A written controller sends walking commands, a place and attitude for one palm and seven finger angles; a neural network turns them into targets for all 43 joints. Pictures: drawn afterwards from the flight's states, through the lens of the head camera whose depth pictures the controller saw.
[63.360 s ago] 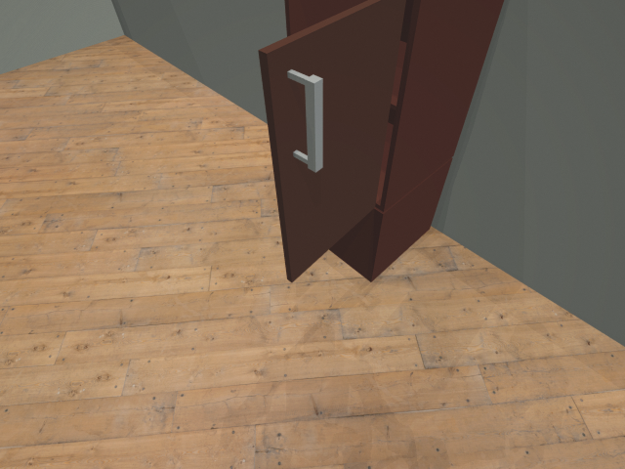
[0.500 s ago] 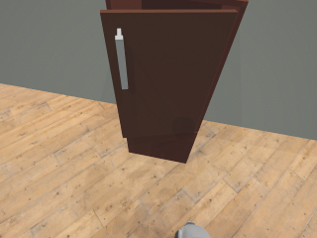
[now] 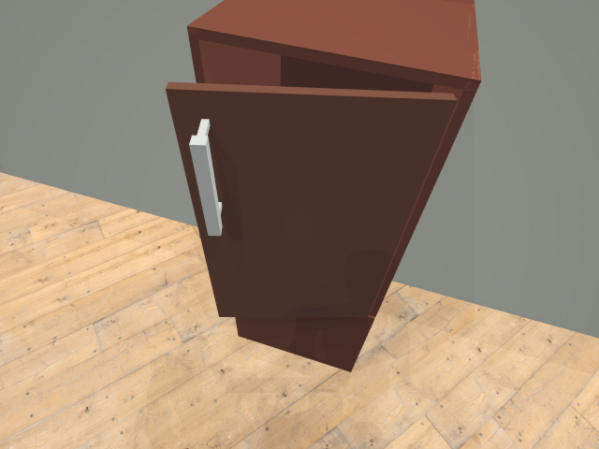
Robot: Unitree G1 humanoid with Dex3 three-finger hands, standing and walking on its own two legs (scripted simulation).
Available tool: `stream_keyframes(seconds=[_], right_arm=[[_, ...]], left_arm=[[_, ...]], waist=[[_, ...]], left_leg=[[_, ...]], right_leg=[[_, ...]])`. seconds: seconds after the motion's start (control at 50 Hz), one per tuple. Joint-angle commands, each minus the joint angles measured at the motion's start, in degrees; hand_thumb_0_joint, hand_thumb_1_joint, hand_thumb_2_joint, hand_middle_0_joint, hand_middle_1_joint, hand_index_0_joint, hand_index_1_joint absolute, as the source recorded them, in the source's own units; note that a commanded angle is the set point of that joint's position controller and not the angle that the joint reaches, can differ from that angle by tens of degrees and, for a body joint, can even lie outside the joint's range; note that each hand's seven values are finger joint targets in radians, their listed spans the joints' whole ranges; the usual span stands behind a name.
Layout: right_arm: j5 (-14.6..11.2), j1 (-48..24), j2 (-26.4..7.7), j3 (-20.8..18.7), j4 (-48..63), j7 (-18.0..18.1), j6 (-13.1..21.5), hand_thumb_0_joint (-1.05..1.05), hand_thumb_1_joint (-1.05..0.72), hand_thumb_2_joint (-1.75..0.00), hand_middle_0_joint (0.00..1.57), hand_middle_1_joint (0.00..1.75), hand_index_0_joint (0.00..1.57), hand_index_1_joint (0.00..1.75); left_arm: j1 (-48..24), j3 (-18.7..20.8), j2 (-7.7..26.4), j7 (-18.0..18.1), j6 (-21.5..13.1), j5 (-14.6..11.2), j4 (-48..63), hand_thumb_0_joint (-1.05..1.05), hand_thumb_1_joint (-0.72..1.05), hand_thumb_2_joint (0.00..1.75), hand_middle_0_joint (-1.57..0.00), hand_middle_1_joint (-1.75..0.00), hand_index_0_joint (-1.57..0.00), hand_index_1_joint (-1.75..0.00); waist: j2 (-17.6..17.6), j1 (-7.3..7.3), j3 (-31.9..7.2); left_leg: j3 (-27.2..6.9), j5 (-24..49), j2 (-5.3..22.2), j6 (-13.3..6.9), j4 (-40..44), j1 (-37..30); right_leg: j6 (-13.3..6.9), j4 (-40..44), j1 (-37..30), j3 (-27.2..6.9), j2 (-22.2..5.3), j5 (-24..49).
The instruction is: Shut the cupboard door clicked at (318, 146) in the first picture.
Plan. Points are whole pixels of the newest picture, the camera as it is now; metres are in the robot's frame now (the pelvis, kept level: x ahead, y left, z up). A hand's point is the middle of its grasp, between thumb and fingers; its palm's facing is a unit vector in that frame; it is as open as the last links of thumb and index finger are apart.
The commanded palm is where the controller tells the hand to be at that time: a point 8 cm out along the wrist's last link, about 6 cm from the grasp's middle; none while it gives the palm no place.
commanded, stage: come to a stop and stand still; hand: left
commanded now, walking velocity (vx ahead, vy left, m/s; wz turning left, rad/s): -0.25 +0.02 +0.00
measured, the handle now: (210, 181) +0.43 +0.17 +0.12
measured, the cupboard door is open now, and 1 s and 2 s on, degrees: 18 18 18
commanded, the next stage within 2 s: look again from close up in 1.04 s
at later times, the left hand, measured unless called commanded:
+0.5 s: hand out of the picture +0.05 +0.22 -0.18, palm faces +0.02 -0.98 -0.21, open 7.4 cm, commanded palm none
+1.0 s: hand out of the picture -0.08 +0.27 -0.18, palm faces +0.00 -0.98 -0.22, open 7.4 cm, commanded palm none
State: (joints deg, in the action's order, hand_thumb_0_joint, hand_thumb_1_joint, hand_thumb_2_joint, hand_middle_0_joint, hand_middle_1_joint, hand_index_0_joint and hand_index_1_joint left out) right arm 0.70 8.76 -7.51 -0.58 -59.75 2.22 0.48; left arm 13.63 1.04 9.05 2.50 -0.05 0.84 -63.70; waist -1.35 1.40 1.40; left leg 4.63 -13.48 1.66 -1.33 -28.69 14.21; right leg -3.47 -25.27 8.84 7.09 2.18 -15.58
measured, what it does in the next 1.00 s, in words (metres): shifts its weight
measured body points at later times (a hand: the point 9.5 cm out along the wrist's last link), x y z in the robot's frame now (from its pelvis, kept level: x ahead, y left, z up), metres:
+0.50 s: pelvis -0.02 +0.04 -0.01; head -0.02 +0.05 +0.44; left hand +0.05 +0.27 -0.16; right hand +0.02 -0.20 -0.15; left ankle -0.04 +0.14 -0.74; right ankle -0.02 -0.08 -0.74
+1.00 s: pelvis -0.07 +0.08 +0.00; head -0.08 +0.09 +0.45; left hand -0.07 +0.32 -0.16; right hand -0.05 -0.16 -0.15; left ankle -0.04 +0.14 -0.74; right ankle -0.02 -0.07 -0.74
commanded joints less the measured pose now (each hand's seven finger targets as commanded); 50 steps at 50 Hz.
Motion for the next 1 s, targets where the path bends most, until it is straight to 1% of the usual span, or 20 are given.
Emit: stream_keyframes(seconds=[0.0,0.06,0.1,0.14,0.16,0.2,0.22,0.24,0.26,0.3,0.36,0.38,0.42,0.46,0.5,0.62,0.68,0.76,0.88,0.98], right_arm=[[0.0,5.4,-9.3,-2.1,1.6,0.7,-1.3,0.00,-0.90,-0.90,0.20,0.30,0.20,0.30],[-0.1,4.8,-10.2,-2.9,2.9,0.5,-2.0,0.00,-0.90,-0.90,0.20,0.30,0.20,0.30],[-0.1,4.7,-9.5,-3.1,3.1,0.2,-2.4,0.00,-0.90,-0.90,0.20,0.30,0.20,0.30],[-0.1,4.9,-8.1,-2.9,3.0,-0.2,-2.8,0.00,-0.90,-0.90,0.20,0.30,0.20,0.30],[-0.2,4.3,-7.4,-2.7,2.6,-0.4,-3.0,0.00,-0.90,-0.90,0.20,0.30,0.20,0.30],[-0.2,4.0,-6.9,-2.6,2.0,-0.6,-3.1,0.00,-0.90,-0.90,0.20,0.30,0.20,0.30],[1.1,2.3,-9.4,-2.0,9.1,-0.8,-1.2,0.00,-0.90,-0.90,0.20,0.30,0.20,0.30],[0.7,4.5,-7.6,-2.8,8.5,-0.9,-0.9,0.00,-0.90,-0.90,0.20,0.30,0.20,0.30],[0.7,2.9,-6.6,-2.8,8.0,-0.7,-1.2,0.00,-0.90,-0.90,0.20,0.30,0.20,0.30],[0.3,3.6,-6.1,-2.8,9.4,-0.6,-1.3,0.00,-0.90,-0.90,0.20,0.30,0.20,0.30],[0.2,5.8,-5.3,-2.5,9.5,-0.7,-0.9,0.00,-0.90,-0.90,0.20,0.30,0.20,0.30],[0.2,7.2,-5.4,-2.4,9.0,-0.7,-0.6,0.00,-0.90,-0.90,0.20,0.30,0.20,0.30],[0.3,9.5,-6.5,-2.2,7.8,-0.9,0.3,0.00,-0.90,-0.90,0.20,0.30,0.20,0.30],[0.6,8.1,-9.1,-2.5,7.4,-0.7,0.9,0.00,-0.90,-0.90,0.20,0.30,0.20,0.30],[0.5,6.1,-9.6,-2.2,7.8,-0.4,0.8,0.00,-0.90,-0.90,0.20,0.30,0.20,0.30],[0.6,6.5,-10.1,-2.2,7.9,-0.6,1.0,0.00,-0.90,-0.90,0.20,0.30,0.20,0.30],[0.6,5.9,-11.2,-2.4,7.8,-0.8,0.8,0.00,-0.90,-0.90,0.20,0.30,0.20,0.30],[0.4,5.6,-11.8,-2.5,7.3,-1.0,0.6,0.00,-0.90,-0.90,0.20,0.30,0.20,0.30],[0.2,6.1,-11.6,-2.4,5.6,-1.3,0.3,0.00,-0.90,-0.90,0.20,0.30,0.20,0.30],[0.0,7.1,-11.1,-2.1,3.7,-1.3,0.5,0.00,-0.90,-0.90,0.20,0.30,0.20,0.30]], left_arm=[[3.5,1.5,6.8,0.3,0.1,-0.1,2.6,0.00,0.90,0.90,-0.20,-0.30,-0.20,-0.30],[3.7,1.9,7.4,0.4,0.3,0.1,3.9,0.00,0.90,0.90,-0.20,-0.30,-0.20,-0.30],[3.2,2.2,8.2,0.4,0.4,0.3,4.6,0.00,0.90,0.90,-0.20,-0.30,-0.20,-0.30],[1.8,2.2,8.9,0.3,0.4,0.4,5.0,0.00,0.90,0.90,-0.20,-0.30,-0.20,-0.30],[1.2,2.1,8.7,0.3,0.3,0.4,5.0,0.00,0.90,0.90,-0.20,-0.30,-0.20,-0.30],[-0.1,2.1,8.6,0.2,0.2,0.5,5.1,0.00,0.90,0.90,-0.20,-0.30,-0.20,-0.30],[5.4,-0.1,12.1,0.9,-1.0,1.5,8.6,0.00,0.90,0.90,-0.20,-0.30,-0.20,-0.30],[5.1,1.5,10.8,1.2,-0.9,0.8,9.4,0.00,0.90,0.90,-0.20,-0.30,-0.20,-0.30],[4.7,1.7,9.9,1.4,-1.1,0.7,9.6,0.00,0.90,0.90,-0.20,-0.30,-0.20,-0.30],[4.9,2.1,11.1,1.2,-0.9,0.9,12.1,0.00,0.90,0.90,-0.20,-0.30,-0.20,-0.30],[3.7,2.1,10.5,1.1,-0.8,1.0,13.1,0.00,0.90,0.90,-0.20,-0.30,-0.20,-0.30],[2.9,2.0,10.4,1.0,-0.7,0.8,13.4,0.00,0.90,0.90,-0.20,-0.30,-0.20,-0.30],[1.8,1.6,9.4,0.7,-0.4,0.3,14.2,0.00,0.90,0.90,-0.20,-0.30,-0.20,-0.30],[2.4,1.3,8.1,0.5,0.0,-0.1,14.2,0.00,0.90,0.90,-0.20,-0.30,-0.20,-0.30],[3.0,0.8,7.2,0.5,0.6,-0.1,13.6,0.00,0.90,0.90,-0.20,-0.30,-0.20,-0.30],[1.8,0.7,7.6,-0.2,0.9,0.4,13.2,0.00,0.90,0.90,-0.20,-0.30,-0.20,-0.30],[2.0,0.6,7.7,-0.4,1.0,0.6,12.6,0.00,0.90,0.90,-0.20,-0.30,-0.20,-0.30],[3.5,0.5,7.7,-0.6,1.0,0.8,11.4,0.00,0.90,0.90,-0.20,-0.30,-0.20,-0.30],[6.6,0.3,7.4,-0.6,0.5,0.9,9.2,0.00,0.90,0.90,-0.20,-0.30,-0.20,-0.30],[7.8,0.0,7.4,-0.4,-0.2,0.7,7.2,0.00,0.90,0.90,-0.20,-0.30,-0.20,-0.30]], waist=[[7.5,-1.27,-1.4],[2.1,-1.54,-4.4],[-2.1,-1.77,-5.7],[-6.8,-2.12,-4.2],[-7.5,-2.06,-2.9],[-6.3,-2.29,-1.5],[-4.1,-2.56,2.0],[-3.3,-1.78,-6.5],[-1.3,-0.89,-7.7],[-1.1,-0.71,-5.4],[-6.1,-1.55,-1.8],[-6.0,-2.05,-2.1],[-2.2,-2.12,-2.4],[8.3,-0.91,-2.5],[11.2,0.04,-0.5],[4.1,-0.47,1.7],[3.8,-0.64,3.6],[4.2,-0.51,4.6],[2.8,-0.60,4.2],[2.3,-0.99,2.5]], left_leg=[[-9.1,31.8,9.8,-2.5,3.7,-5.9],[-8.3,27.0,8.8,-1.9,0.7,-6.4],[-5.5,17.9,5.6,-0.2,-3.0,-5.4],[-3.5,5.5,2.1,1.3,-5.8,-3.1],[-3.7,-1.9,1.0,1.9,-7.2,-2.0],[-4.7,-5.9,1.1,2.0,-7.9,-1.7],[-7.7,-4.5,-0.7,1.4,-7.7,5.7],[-4.8,-5.0,0.6,0.9,-9.6,5.6],[-4.7,-7.0,0.0,0.9,-11.4,5.8],[-4.9,-9.6,-0.1,0.9,-13.0,7.5],[-4.0,-7.2,0.1,0.7,-8.3,5.9],[-3.9,-3.2,0.0,0.5,-4.7,3.3],[-5.7,12.9,2.3,-0.4,0.1,-2.0],[-10.2,26.8,5.9,-2.1,1.9,-2.1],[-11.9,23.3,7.0,-3.2,4.9,0.9],[-12.7,1.2,5.9,-2.8,10.7,5.0],[-14.1,-9.5,6.2,-2.7,14.5,6.5],[-14.9,-16.1,6.5,-2.8,17.4,8.0],[-14.1,-17.7,5.4,-2.5,17.1,7.7],[-12.8,-12.5,4.6,-2.1,15.5,4.5]], right_leg=[[0.8,-0.2,1.6,-8.7,-9.0,18.9],[-0.5,-0.1,1.0,-10.4,-10.6,23.0],[-3.1,1.9,0.5,-13.8,-14.6,26.4],[-6.1,4.3,0.9,-16.1,-18.3,28.9],[-7.5,5.7,1.9,-16.6,-19.1,28.0],[-8.3,6.7,3.2,-15.9,-19.0,24.5],[-2.5,1.6,-3.3,-16.3,-15.6,35.4],[-3.8,-1.6,-4.2,-17.8,-19.3,30.9],[-5.3,-0.7,-5.1,-18.7,-19.1,31.5],[-6.8,0.0,-3.7,-18.5,-19.2,30.7],[-5.3,-0.9,-0.5,-14.9,-16.9,31.3],[-4.3,-1.6,0.3,-13.6,-15.7,29.9],[-1.0,-4.3,3.1,-9.2,-11.2,22.5],[1.6,-7.0,3.5,-5.5,-7.3,13.9],[2.6,-5.6,2.8,-4.9,-5.6,4.3],[2.9,-2.0,1.8,-5.8,-6.1,2.7],[3.3,-1.8,3.2,-5.8,-6.1,1.3],[3.7,-1.3,3.0,-5.9,-6.3,0.9],[3.8,1.0,2.7,-7.0,-6.8,0.4],[3.4,2.8,2.9,-8.0,-7.8,2.5]])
